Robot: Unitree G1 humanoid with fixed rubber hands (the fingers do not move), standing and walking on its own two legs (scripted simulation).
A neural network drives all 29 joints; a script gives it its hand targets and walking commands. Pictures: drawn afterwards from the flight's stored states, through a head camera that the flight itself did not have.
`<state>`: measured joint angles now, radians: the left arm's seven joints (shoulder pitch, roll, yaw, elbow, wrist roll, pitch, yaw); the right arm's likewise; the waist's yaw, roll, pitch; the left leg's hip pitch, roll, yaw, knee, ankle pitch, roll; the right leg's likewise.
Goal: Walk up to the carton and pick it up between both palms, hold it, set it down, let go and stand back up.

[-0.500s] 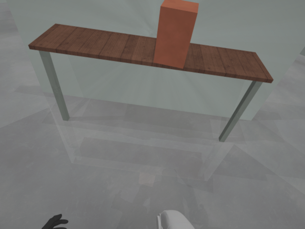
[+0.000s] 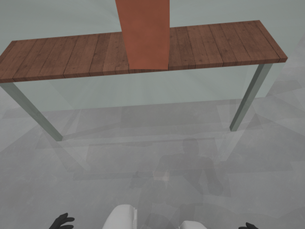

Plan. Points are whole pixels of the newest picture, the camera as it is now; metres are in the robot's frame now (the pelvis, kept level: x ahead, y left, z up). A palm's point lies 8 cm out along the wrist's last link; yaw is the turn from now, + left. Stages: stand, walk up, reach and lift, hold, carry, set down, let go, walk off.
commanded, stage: walk up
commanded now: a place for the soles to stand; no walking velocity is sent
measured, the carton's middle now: (147, 28) +0.83 +0.07 +0.06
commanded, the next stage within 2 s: none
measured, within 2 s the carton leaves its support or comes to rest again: neither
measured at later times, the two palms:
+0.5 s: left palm (77, 166) +0.29 +0.28 -0.11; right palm (256, 208) +0.18 -0.25 -0.08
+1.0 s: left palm (86, 150) +0.33 +0.26 -0.08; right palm (243, 130) +0.44 -0.28 -0.11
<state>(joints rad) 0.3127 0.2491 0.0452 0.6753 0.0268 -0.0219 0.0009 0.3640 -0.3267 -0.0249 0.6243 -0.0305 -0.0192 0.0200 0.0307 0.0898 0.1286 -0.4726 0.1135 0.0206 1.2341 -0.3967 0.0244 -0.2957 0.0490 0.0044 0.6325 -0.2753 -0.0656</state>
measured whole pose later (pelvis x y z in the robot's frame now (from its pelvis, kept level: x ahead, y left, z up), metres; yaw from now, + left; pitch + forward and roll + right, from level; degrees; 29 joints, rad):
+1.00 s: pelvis +0.32 -0.02 +0.00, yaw +2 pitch -4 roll +0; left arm 0.40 0.27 0.03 0.70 0.03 -0.04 0.01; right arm 0.32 -0.31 -0.05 0.63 -0.03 0.00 0.03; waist 0.06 0.08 0.10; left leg -0.53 0.06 -0.01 0.96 -0.30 -0.02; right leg -0.22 -0.04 -0.11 0.60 -0.30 -0.03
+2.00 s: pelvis +0.37 -0.01 +0.00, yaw +7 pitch -2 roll -1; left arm 0.28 0.28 0.00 0.67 0.00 0.02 -0.01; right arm 0.27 -0.27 -0.02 0.70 0.00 0.01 0.01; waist -0.01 -0.01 0.06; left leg -0.35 0.00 -0.06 0.60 -0.21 -0.01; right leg -0.15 -0.03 -0.10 0.59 -0.40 0.00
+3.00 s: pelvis +0.40 +0.00 -0.01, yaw +11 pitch -3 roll +0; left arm 0.40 0.29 0.04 0.62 0.01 0.02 0.01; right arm 0.21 -0.25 -0.03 0.72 -0.01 0.03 0.02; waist 0.01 -0.01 0.07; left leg -0.36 -0.07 -0.09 0.72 -0.31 0.02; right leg -0.12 -0.09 -0.14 0.68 -0.51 0.03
